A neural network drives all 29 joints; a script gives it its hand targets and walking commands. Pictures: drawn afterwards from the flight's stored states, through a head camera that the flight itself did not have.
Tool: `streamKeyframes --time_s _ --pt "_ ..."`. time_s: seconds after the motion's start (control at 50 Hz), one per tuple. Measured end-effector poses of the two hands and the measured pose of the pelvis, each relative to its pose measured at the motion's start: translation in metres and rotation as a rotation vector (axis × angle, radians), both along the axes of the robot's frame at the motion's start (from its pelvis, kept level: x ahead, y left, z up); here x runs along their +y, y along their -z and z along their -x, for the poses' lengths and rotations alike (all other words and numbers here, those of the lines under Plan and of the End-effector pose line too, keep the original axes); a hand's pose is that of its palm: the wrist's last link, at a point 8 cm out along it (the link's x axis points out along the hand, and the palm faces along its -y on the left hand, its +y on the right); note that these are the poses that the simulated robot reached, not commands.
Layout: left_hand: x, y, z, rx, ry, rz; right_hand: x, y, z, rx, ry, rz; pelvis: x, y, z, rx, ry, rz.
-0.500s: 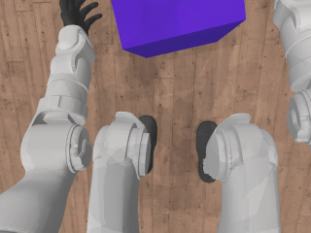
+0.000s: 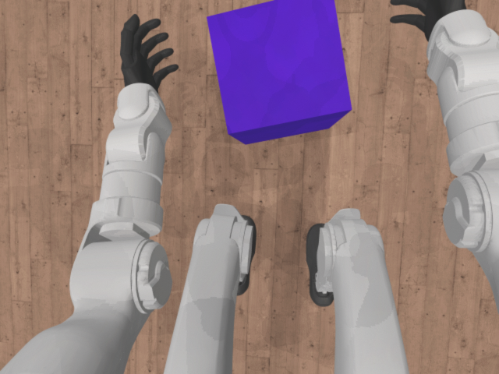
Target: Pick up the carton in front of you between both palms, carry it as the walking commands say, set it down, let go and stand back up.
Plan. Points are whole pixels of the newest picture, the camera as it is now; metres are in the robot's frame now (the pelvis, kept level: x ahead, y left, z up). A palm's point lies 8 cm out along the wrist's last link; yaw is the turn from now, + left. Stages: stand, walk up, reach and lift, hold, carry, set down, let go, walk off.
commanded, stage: set down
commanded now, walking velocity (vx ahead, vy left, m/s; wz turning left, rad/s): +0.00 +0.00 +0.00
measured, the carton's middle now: (279, 83) +0.55 +0.00 -0.35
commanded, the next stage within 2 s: let go in 0.48 s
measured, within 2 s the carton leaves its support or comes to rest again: neither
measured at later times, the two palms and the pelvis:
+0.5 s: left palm (56, 41) +0.48 +0.19 +0.04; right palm out of the picture +0.55 -0.21 +0.04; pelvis +0.02 -0.01 +0.14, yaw -1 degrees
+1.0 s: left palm out of the picture +0.38 +0.23 +0.16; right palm out of the picture +0.41 -0.22 +0.15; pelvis +0.09 +0.01 +0.26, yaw -4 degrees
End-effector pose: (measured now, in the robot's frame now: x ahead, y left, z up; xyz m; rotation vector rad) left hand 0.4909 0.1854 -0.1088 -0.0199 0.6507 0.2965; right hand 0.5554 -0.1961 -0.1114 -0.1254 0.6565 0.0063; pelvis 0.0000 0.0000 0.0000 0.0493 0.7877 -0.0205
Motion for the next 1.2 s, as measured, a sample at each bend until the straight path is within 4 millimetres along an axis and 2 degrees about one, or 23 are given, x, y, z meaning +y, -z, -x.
streamKeyframes --time_s 0.42,0.6,0.68,0.76,0.86,1.02,1.2 --pt "0.004 -0.132 0.005 -0.013 0.004 -0.004 -0.008 -0.134 -0.001 0.0 -0.024 -0.002 -0.006 -0.119 -0.019 0.009 0.016 0.004" --pt "0.003 -0.172 0.011 0.005 0.052 -0.024 -0.014 -0.176 0.01 0.012 -0.004 0.015 -0.007 -0.163 -0.03 -0.012 0.021 0.013" --pt "0.002 -0.186 0.024 0.036 0.129 -0.05 -0.019 -0.19 0.032 0.026 0.037 0.048 -0.006 -0.183 -0.039 -0.035 0.025 0.02" --pt "0.007 -0.203 0.048 0.09 0.216 -0.077 -0.024 -0.203 0.07 0.054 0.09 0.076 -0.003 -0.205 -0.051 -0.09 0.03 0.031" --pt "0.022 -0.232 0.076 0.136 0.279 -0.094 -0.026 -0.225 0.114 0.079 0.125 0.076 0.002 -0.23 -0.067 -0.183 0.034 0.045" --pt "0.042 -0.276 0.116 0.147 0.292 -0.083 -0.024 -0.266 0.152 0.081 0.11 0.075 0.01 -0.258 -0.092 -0.327 0.03 0.053" --pt "0.048 -0.316 0.173 0.158 0.27 -0.076 -0.026 -0.302 0.204 0.098 0.096 0.072 0.011 -0.283 -0.115 -0.506 0.019 0.06"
